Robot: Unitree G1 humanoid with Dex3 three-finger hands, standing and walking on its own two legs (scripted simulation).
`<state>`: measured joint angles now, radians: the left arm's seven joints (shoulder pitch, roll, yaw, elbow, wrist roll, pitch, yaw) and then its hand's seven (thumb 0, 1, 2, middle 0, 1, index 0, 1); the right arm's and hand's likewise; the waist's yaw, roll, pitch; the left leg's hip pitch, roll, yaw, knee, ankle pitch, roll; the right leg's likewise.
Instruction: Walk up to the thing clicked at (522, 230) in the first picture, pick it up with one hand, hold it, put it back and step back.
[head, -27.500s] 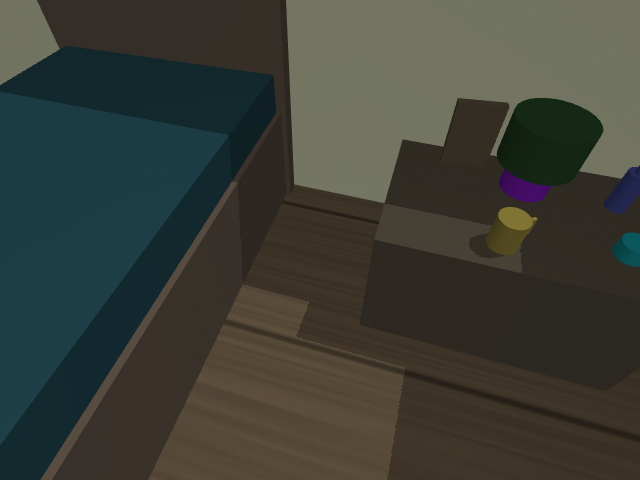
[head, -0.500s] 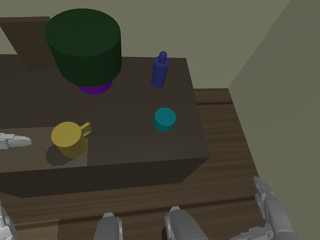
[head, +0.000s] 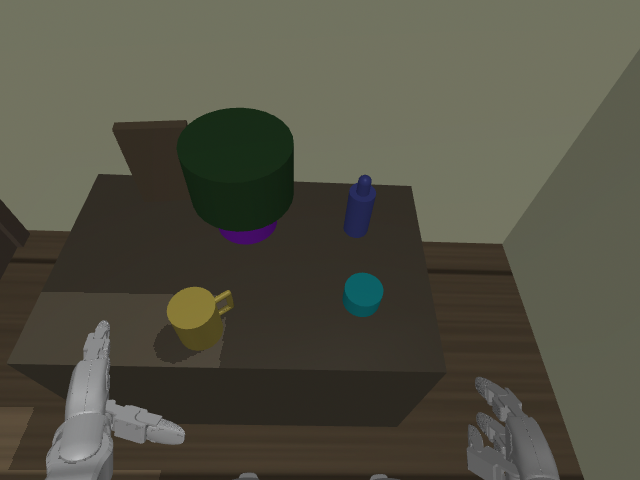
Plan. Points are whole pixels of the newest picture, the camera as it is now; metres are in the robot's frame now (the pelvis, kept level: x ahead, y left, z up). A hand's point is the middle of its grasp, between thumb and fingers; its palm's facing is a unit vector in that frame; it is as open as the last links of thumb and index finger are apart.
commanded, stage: home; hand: left
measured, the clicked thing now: (204, 314) +0.44 +0.20 -0.22
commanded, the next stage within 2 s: none
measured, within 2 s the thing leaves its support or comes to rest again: neither
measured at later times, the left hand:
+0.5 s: hand (176, 469) +0.16 +0.17 -0.05, palm faces +0.13 -0.96 -0.24, open 17.6 cm
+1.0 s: hand (172, 470) +0.16 +0.17 -0.05, palm faces +0.13 -0.96 -0.23, open 17.5 cm
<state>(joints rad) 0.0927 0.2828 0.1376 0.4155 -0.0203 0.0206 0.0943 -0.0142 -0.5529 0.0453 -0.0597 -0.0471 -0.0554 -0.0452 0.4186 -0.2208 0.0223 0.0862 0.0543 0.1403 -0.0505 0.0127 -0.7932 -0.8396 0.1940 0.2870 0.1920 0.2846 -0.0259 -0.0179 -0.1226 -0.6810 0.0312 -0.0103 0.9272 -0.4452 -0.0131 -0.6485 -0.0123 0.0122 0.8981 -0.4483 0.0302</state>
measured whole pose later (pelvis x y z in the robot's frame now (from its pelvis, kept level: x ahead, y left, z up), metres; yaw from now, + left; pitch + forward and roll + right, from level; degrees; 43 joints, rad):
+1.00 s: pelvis -0.01 -0.01 -0.01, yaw +0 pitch +9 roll +0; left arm 0.46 0.20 0.00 0.07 -0.03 0.03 0.10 -0.01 -0.55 0.05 -0.06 -0.05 -0.05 -0.05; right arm 0.47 -0.19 -0.01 0.02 0.04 0.10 -0.09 0.02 -0.90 -0.91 0.20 0.31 0.20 0.30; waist 0.01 -0.01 -0.13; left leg -0.68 0.02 0.00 0.98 -0.46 -0.02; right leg -0.67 -0.02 0.02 0.99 -0.48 0.02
